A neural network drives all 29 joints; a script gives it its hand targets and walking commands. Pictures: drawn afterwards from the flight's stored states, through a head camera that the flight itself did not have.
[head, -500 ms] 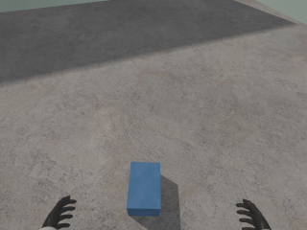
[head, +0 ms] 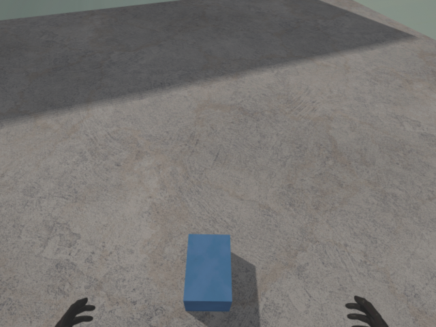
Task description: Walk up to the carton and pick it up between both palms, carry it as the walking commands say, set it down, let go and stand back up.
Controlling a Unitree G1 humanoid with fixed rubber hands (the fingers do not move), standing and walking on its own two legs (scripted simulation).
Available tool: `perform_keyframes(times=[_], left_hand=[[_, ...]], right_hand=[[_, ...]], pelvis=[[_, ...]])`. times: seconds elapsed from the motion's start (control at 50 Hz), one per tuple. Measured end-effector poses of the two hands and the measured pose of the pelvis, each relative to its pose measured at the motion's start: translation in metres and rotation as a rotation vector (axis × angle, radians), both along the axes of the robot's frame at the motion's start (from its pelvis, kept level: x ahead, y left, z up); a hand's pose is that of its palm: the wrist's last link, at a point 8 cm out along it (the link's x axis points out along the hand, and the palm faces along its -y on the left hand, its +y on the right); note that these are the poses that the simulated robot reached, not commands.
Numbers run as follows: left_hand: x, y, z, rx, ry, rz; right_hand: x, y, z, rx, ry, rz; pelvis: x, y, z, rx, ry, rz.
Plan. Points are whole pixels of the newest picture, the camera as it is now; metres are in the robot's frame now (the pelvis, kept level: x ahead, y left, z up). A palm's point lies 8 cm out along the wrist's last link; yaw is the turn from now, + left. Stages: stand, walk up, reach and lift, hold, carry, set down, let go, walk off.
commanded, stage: stand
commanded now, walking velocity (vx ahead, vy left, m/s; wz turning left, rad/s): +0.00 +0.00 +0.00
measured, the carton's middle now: (208, 272) +0.45 +0.03 -0.69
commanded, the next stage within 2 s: none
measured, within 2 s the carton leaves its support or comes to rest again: neither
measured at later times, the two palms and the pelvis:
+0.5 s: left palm out of the picture +0.08 +0.30 -0.10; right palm out of the picture +0.09 -0.30 -0.09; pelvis -0.02 +0.00 +0.00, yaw +0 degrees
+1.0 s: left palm out of the picture +0.06 +0.31 -0.10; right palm out of the picture +0.07 -0.31 -0.09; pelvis -0.03 +0.00 +0.01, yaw +0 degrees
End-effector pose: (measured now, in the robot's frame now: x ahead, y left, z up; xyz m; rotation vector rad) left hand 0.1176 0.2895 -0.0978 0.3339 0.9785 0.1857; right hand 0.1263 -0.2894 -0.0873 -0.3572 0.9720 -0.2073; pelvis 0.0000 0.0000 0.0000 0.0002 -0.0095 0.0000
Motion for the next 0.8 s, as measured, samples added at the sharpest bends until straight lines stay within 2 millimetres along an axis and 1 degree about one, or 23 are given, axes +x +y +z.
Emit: perform_keyframes(times=[0.52, 0.8], left_hand=[[-0.039, 0.013, -0.003, 0.017, 0.086, 0.016], [-0.05, 0.018, -0.004, 0.024, 0.119, 0.021]], right_hand=[[-0.038, -0.011, -0.004, -0.012, 0.084, -0.029], [-0.052, -0.015, -0.005, -0.016, 0.116, -0.04]], pelvis=[[-0.017, 0.003, 0.005, -0.001, -0.025, -0.002], [-0.023, 0.003, 0.006, -0.002, -0.03, -0.002]])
